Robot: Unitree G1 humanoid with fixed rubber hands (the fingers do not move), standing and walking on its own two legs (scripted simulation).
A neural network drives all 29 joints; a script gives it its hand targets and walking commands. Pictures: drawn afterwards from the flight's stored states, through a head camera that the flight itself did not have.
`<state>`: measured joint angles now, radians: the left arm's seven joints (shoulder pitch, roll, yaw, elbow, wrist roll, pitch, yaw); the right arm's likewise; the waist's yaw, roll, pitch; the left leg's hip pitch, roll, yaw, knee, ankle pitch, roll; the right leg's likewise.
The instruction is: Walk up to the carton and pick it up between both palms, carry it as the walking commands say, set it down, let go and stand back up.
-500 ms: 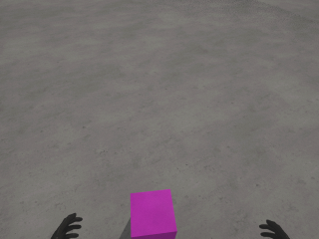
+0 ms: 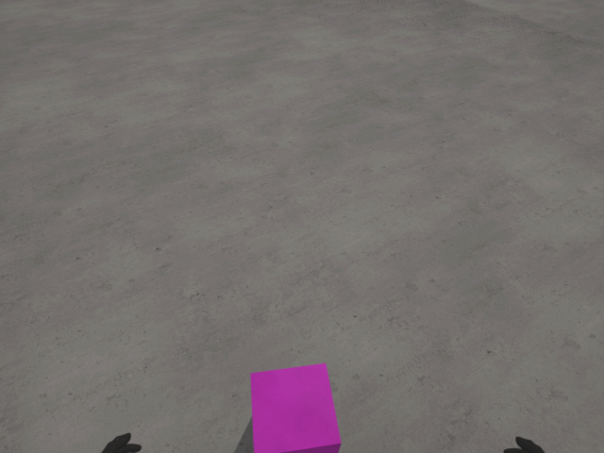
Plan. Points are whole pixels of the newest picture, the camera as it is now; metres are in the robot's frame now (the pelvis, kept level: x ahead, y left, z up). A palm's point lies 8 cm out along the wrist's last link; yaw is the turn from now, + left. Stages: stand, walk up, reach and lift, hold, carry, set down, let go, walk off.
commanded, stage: stand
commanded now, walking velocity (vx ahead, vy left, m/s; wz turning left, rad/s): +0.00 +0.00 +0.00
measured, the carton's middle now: (293, 421) +0.37 +0.04 -0.65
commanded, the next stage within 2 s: none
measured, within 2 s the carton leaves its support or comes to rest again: neither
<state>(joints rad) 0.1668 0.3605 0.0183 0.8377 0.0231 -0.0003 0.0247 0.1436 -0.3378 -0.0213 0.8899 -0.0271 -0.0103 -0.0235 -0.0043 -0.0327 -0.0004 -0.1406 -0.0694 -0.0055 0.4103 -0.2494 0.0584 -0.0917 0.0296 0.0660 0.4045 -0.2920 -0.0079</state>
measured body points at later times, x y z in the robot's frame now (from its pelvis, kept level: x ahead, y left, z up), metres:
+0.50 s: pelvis -0.02 +0.00 +0.00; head -0.02 +0.01 +0.45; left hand +0.09 +0.30 -0.11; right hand +0.09 -0.32 -0.10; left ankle -0.02 +0.08 -0.74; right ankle -0.05 -0.12 -0.74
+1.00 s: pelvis -0.02 -0.01 +0.01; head -0.03 +0.00 +0.46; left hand +0.08 +0.30 -0.12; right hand +0.08 -0.32 -0.10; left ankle -0.02 +0.08 -0.74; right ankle -0.05 -0.12 -0.74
